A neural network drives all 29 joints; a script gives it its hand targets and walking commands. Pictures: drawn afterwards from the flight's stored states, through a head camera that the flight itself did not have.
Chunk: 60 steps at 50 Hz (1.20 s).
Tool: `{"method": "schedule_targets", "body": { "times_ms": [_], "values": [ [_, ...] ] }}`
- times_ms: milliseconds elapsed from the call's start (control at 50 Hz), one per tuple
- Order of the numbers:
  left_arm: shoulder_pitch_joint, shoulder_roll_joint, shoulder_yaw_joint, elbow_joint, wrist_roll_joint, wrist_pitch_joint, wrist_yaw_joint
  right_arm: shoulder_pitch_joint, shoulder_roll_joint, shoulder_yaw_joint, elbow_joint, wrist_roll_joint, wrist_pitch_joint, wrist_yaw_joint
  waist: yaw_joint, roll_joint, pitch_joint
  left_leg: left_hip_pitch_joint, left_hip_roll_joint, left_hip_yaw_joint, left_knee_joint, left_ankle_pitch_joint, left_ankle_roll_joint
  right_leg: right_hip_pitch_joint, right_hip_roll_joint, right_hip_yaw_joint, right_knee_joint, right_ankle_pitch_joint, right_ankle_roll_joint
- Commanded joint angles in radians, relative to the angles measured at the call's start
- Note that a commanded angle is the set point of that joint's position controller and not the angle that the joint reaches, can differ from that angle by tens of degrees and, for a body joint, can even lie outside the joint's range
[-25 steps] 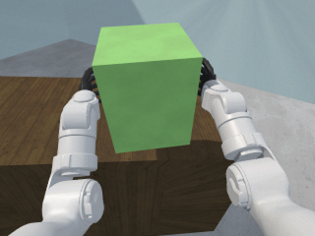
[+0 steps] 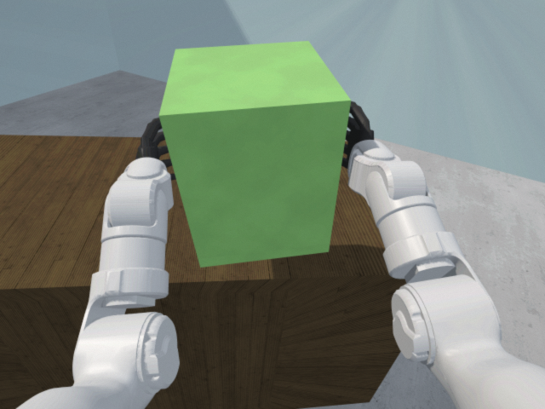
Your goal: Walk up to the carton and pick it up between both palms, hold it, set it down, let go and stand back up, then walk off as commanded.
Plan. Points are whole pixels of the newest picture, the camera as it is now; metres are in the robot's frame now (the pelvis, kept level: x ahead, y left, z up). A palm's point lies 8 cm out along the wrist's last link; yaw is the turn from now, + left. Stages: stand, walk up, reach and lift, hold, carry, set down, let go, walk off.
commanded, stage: hold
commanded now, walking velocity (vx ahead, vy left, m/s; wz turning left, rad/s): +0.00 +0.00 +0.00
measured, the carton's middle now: (254, 153) +0.43 +0.00 +0.22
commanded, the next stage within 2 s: none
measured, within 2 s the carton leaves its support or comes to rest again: neither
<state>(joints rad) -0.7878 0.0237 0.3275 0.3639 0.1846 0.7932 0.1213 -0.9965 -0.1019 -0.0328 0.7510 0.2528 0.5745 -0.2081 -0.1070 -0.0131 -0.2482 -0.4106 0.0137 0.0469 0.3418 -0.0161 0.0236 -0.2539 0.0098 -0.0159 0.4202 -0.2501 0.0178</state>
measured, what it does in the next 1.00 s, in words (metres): stands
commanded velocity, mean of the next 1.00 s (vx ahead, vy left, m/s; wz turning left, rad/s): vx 0.00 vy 0.00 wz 0.00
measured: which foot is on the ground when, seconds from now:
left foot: down 0.00-1.00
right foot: down 0.00-1.00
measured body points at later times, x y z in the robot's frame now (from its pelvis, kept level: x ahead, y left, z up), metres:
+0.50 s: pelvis +0.00 +0.00 +0.00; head -0.05 +0.02 +0.45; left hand +0.40 +0.15 +0.22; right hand +0.40 -0.14 +0.25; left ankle +0.10 +0.10 -0.74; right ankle -0.02 -0.12 -0.74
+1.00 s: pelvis +0.00 +0.00 +0.00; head -0.05 +0.02 +0.45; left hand +0.40 +0.15 +0.22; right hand +0.41 -0.14 +0.25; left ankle +0.10 +0.10 -0.74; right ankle -0.02 -0.12 -0.74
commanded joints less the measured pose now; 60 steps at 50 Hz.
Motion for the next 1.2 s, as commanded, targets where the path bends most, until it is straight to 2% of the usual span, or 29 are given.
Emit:
{"method": "schedule_targets", "body": {
  "times_ms": [0,40,80,140,160,180,200,280,340,380,440,480,500,560,620,660,720,760,860,900,920,940,960,980,1000,1040,1140,1160,1180],
  "values": [
    [-0.888,-0.592,-0.523,-0.267,-0.2,-0.093,-0.166,-0.634,0.649,0.293,-0.295,0.223,-0.027,0.09,0.005,0.134,-0.415,0.682,0.0,-0.064,0.035,0.007,-0.057,-0.067,0.051,0.013,-0.173,0.146,0.052],
    [-0.933,-0.597,-0.545,-0.317,-0.228,-0.1,-0.168,-0.603,0.641,0.271,-0.297,0.226,-0.023,0.088,-0.02,0.126,-0.442,0.663,0.001,-0.079,0.029,-0.034,-0.057,-0.05,0.043,0.021,-0.168,0.13,0.054],
    [-0.962,-0.593,-0.556,-0.339,-0.242,-0.104,-0.163,-0.654,0.679,0.312,-0.342,0.23,-0.031,0.09,0.007,0.113,-0.504,0.681,0.004,-0.073,0.037,-0.007,-0.054,-0.054,0.045,0.015,-0.165,0.141,0.062],
    [-0.96,-0.628,-0.599,-0.399,-0.241,-0.105,-0.147,-0.634,0.663,0.331,-0.347,0.271,-0.034,0.092,0.01,0.168,-0.492,0.714,0.013,-0.096,0.051,0.046,-0.071,-0.053,0.05,0.018,-0.161,0.177,0.042],
    [-0.939,-0.589,-0.524,-0.337,-0.219,-0.099,-0.155,-0.632,0.671,0.321,-0.318,0.248,-0.022,0.088,0.019,0.113,-0.458,0.683,-0.003,-0.075,0.045,0.015,-0.051,-0.054,0.05,0.018,-0.178,0.131,0.053],
    [-0.915,-0.609,-0.517,-0.252,-0.204,-0.087,-0.164,-0.632,0.652,0.292,-0.273,0.22,-0.016,0.09,0.006,0.124,-0.362,0.647,0.003,-0.076,0.024,-0.036,-0.049,-0.085,0.046,0.009,-0.178,0.086,0.052],
    [-0.954,-0.572,-0.501,-0.287,-0.192,-0.094,-0.168,-0.632,0.665,0.291,-0.26,0.22,-0.022,0.088,0.018,0.132,-0.41,0.662,-0.002,-0.058,0.033,-0.064,-0.047,-0.083,0.041,0.008,-0.173,0.081,0.059],
    [-0.907,-0.595,-0.509,-0.272,-0.199,-0.083,-0.178,-0.621,0.622,0.276,-0.285,0.208,-0.014,0.083,-0.016,0.103,-0.391,0.698,0.015,-0.077,0.019,-0.036,-0.055,-0.072,0.045,0.021,-0.188,0.093,0.051],
    [-0.951,-0.625,-0.578,-0.313,-0.24,-0.092,-0.17,-0.656,0.641,0.268,-0.326,0.22,-0.034,0.088,-0.027,0.158,-0.457,0.688,0.012,-0.08,0.031,-0.054,-0.063,-0.079,0.045,0.02,-0.173,0.103,0.049],
    [-0.914,-0.583,-0.492,-0.253,-0.188,-0.079,-0.182,-0.64,0.65,0.253,-0.274,0.189,-0.017,0.086,-0.001,0.1,-0.364,0.66,0.006,-0.059,0.016,-0.062,-0.041,-0.07,0.03,0.019,-0.182,0.074,0.056],
    [-0.97,-0.618,-0.554,-0.314,-0.232,-0.103,-0.178,-0.667,0.642,0.266,-0.316,0.211,-0.044,0.1,-0.013,0.131,-0.483,0.684,0.013,-0.073,0.023,-0.063,-0.056,-0.086,0.038,0.019,-0.17,0.087,0.046],
    [-0.979,-0.584,-0.507,-0.203,-0.198,-0.097,-0.171,-0.713,0.64,0.25,-0.28,0.179,-0.033,0.099,0.009,0.1,-0.387,0.646,0.005,-0.061,0.01,-0.114,-0.037,-0.097,0.029,0.017,-0.186,0.015,0.056],
    [-0.953,-0.594,-0.496,-0.232,-0.197,-0.097,-0.173,-0.698,0.652,0.259,-0.284,0.189,-0.036,0.1,0.025,0.105,-0.409,0.644,0.013,-0.064,0.008,-0.113,-0.043,-0.087,0.034,0.018,-0.181,0.022,0.044],
    [-0.963,-0.586,-0.517,-0.285,-0.203,-0.107,-0.175,-0.635,0.663,0.264,-0.233,0.197,-0.028,0.092,-0.003,0.121,-0.424,0.666,-0.002,-0.066,0.026,-0.071,-0.042,-0.066,0.031,0.02,-0.177,0.074,0.06],
    [-0.981,-0.588,-0.537,-0.357,-0.217,-0.115,-0.173,-0.641,0.69,0.302,-0.34,0.219,-0.039,0.09,0.004,0.125,-0.515,0.696,-0.005,-0.064,0.045,0.015,-0.041,-0.053,0.035,0.01,-0.159,0.158,0.066],
    [-0.902,-0.577,-0.497,-0.279,-0.183,-0.098,-0.174,-0.634,0.655,0.296,-0.336,0.213,-0.032,0.083,0.016,0.107,-0.446,0.704,-0.001,-0.07,0.04,0.02,-0.048,-0.039,0.032,0.015,-0.175,0.158,0.072],
    [-0.931,-0.578,-0.511,-0.32,-0.203,-0.101,-0.179,-0.606,0.664,0.313,-0.32,0.224,-0.024,0.077,0.01,0.099,-0.437,0.686,-0.009,-0.054,0.045,0.035,-0.043,-0.023,0.042,0.018,-0.163,0.184,0.068],
    [-0.903,-0.588,-0.552,-0.389,-0.233,-0.1,-0.171,-0.603,0.677,0.328,-0.397,0.252,-0.021,0.07,0.0,0.111,-0.527,0.701,-0.013,-0.065,0.066,0.09,-0.052,0.011,0.044,0.016,-0.149,0.269,0.072],
    [-0.851,-0.602,-0.531,-0.298,-0.202,-0.086,-0.178,-0.618,0.627,0.315,-0.372,0.236,-0.018,0.069,0.006,0.118,-0.454,0.704,-0.004,-0.072,0.053,0.039,-0.053,-0.033,0.048,0.015,-0.169,0.191,0.068],
    [-0.917,-0.596,-0.548,-0.349,-0.211,-0.09,-0.18,-0.629,0.65,0.298,-0.355,0.236,-0.02,0.066,-0.008,0.128,-0.461,0.701,-0.003,-0.075,0.042,0.023,-0.059,-0.045,0.05,0.006,-0.172,0.152,0.058],
    [-0.92,-0.587,-0.549,-0.433,-0.211,-0.09,-0.177,-0.574,0.661,0.327,-0.359,0.247,-0.015,0.066,-0.003,0.167,-0.477,0.716,-0.009,-0.062,0.064,0.095,-0.062,-0.018,0.043,0.008,-0.153,0.247,0.066],
    [-0.884,-0.607,-0.552,-0.354,-0.217,-0.083,-0.177,-0.618,0.637,0.32,-0.407,0.255,-0.013,0.067,-0.009,0.128,-0.474,0.691,-0.005,-0.074,0.057,0.059,-0.057,-0.015,0.049,0.016,-0.165,0.225,0.067],
    [-0.918,-0.568,-0.509,-0.377,-0.187,-0.092,-0.176,-0.591,0.649,0.317,-0.334,0.245,-0.008,0.073,0.01,0.118,-0.462,0.7,-0.001,-0.077,0.042,0.028,-0.049,-0.027,0.045,0.006,-0.162,0.181,0.066],
    [-0.878,-0.591,-0.539,-0.375,-0.217,-0.085,-0.179,-0.604,0.654,0.332,-0.403,0.256,-0.014,0.072,0.001,0.091,-0.502,0.709,0.001,-0.076,0.059,0.067,-0.047,-0.017,0.049,0.013,-0.152,0.215,0.069],
    [-0.912,-0.571,-0.531,-0.379,-0.217,-0.087,-0.179,-0.616,0.666,0.341,-0.384,0.254,-0.007,0.069,0.011,0.098,-0.479,0.691,-0.014,-0.056,0.052,0.077,-0.043,-0.001,0.04,0.017,-0.156,0.251,0.077],
    [-0.922,-0.62,-0.566,-0.352,-0.225,-0.083,-0.18,-0.615,0.641,0.306,-0.367,0.234,-0.012,0.071,-0.019,0.128,-0.438,0.691,0.0,-0.077,0.045,0.038,-0.065,-0.051,0.057,0.007,-0.162,0.165,0.054],
    [-0.932,-0.591,-0.523,-0.29,-0.195,-0.082,-0.173,-0.669,0.64,0.289,-0.336,0.208,-0.014,0.089,0.007,0.127,-0.406,0.667,0.01,-0.076,0.025,-0.062,-0.048,-0.087,0.036,0.012,-0.177,0.064,0.053],
    [-0.942,-0.597,-0.551,-0.348,-0.219,-0.084,-0.172,-0.603,0.636,0.274,-0.33,0.213,-0.011,0.086,-0.022,0.131,-0.44,0.675,0.001,-0.072,0.026,-0.043,-0.062,-0.055,0.043,0.019,-0.165,0.121,0.05],
    [-0.907,-0.603,-0.548,-0.335,-0.21,-0.081,-0.18,-0.592,0.655,0.289,-0.321,0.219,-0.011,0.077,-0.009,0.134,-0.402,0.677,0.001,-0.068,0.032,-0.007,-0.063,-0.055,0.049,0.011,-0.165,0.145,0.051]
  ]
}}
